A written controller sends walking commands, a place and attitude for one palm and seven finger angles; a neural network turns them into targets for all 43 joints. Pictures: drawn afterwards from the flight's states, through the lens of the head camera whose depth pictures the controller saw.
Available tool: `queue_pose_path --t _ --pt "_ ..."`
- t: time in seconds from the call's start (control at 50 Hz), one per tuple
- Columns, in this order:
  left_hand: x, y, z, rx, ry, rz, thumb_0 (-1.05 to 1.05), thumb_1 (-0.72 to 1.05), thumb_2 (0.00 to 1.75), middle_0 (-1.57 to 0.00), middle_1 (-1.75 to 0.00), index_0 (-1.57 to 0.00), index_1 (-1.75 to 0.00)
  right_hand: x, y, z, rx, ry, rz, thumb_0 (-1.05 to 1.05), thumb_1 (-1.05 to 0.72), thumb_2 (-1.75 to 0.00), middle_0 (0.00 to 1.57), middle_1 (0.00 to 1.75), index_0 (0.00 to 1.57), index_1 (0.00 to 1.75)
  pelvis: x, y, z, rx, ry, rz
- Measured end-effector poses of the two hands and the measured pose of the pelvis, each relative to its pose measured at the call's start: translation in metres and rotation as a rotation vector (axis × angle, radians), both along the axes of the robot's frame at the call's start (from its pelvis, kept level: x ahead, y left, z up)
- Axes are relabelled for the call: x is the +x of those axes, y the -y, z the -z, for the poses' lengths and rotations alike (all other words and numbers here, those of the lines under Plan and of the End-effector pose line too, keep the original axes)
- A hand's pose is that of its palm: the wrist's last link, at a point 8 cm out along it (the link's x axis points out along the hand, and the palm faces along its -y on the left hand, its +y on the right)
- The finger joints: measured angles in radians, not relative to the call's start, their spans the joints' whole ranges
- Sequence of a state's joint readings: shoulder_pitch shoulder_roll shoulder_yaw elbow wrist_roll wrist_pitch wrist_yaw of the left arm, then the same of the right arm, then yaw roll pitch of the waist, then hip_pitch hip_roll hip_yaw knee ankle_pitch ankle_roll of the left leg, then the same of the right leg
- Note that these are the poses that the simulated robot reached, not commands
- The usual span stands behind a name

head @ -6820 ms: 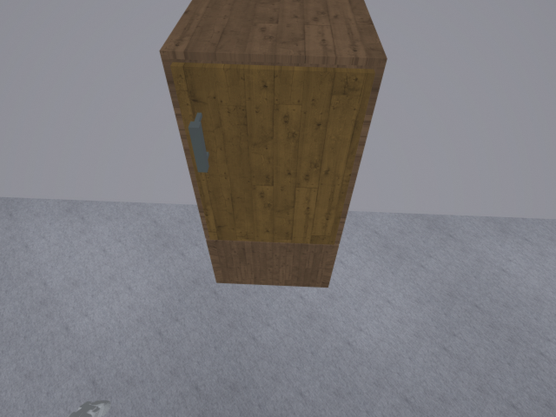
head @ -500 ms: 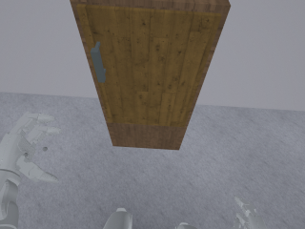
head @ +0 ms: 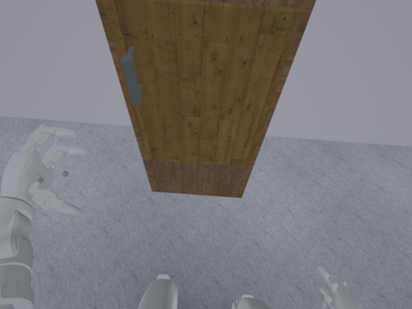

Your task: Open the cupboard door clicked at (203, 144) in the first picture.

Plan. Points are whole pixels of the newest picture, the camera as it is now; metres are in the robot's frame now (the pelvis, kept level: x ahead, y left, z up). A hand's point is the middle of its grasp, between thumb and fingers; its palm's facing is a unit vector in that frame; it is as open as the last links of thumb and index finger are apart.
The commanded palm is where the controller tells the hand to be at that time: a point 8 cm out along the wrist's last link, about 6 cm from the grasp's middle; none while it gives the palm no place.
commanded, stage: move the hooked fingers beside the handle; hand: left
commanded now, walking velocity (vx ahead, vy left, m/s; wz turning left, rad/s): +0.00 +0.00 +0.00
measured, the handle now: (134, 76) +0.63 +0.22 +0.06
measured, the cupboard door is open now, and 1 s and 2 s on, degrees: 0 0 0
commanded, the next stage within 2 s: none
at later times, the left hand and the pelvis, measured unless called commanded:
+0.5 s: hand (84, 131) +0.43 +0.28 +0.07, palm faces -0.01 -1.00 -0.01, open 14.0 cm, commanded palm +0.42 +0.32 +0.07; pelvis +0.01 +0.01 -0.01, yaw -2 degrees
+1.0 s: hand (93, 102) +0.51 +0.28 +0.07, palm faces -0.01 -1.00 +0.00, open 14.0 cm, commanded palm +0.51 +0.31 +0.06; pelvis +0.00 +0.02 -0.03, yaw -4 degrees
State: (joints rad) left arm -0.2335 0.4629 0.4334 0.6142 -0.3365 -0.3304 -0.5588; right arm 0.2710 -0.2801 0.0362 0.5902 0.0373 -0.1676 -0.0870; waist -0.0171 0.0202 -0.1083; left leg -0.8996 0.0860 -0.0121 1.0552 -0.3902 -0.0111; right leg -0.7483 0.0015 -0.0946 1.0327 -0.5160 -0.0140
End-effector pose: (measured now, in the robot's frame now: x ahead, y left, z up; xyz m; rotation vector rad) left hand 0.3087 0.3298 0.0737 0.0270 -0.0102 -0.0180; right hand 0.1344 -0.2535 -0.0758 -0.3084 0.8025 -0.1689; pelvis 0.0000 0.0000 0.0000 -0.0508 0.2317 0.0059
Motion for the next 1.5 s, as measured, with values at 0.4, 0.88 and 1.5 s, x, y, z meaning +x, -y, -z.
queue_pose_path --t 0.4,0.88,1.5 --pt "0.087 0.004 0.003 -0.010 -0.022 -0.005 -0.01 -0.50 0.30 -0.30 -1.20 -0.30 -1.20 -0.067 0.006 0.018 -0.006 -0.249 0.133 0.01 -0.90 -0.90 0.20 0.30 0.21 0.30 0.006 -0.008 0.004 0.002 -0.066 0.032" --pt "0.161 -0.006 0.006 -0.024 -0.032 -0.005 -0.01 -0.50 0.30 -0.30 -1.20 -0.30 -1.20 -0.111 0.003 0.028 -0.053 -0.426 0.205 0.00 -0.90 -0.90 0.20 0.30 0.21 0.30 0.001 -0.017 0.020 -0.025 -0.152 0.043" --pt "0.254 0.000 0.011 -0.019 -0.059 0.001 -0.01 -0.50 0.30 -0.30 -1.20 -0.30 -1.20 -0.186 -0.030 0.034 -0.044 -0.673 0.318 0.00 -0.90 -0.90 0.20 0.30 0.21 0.30 0.001 -0.031 0.040 -0.060 -0.276 0.073"
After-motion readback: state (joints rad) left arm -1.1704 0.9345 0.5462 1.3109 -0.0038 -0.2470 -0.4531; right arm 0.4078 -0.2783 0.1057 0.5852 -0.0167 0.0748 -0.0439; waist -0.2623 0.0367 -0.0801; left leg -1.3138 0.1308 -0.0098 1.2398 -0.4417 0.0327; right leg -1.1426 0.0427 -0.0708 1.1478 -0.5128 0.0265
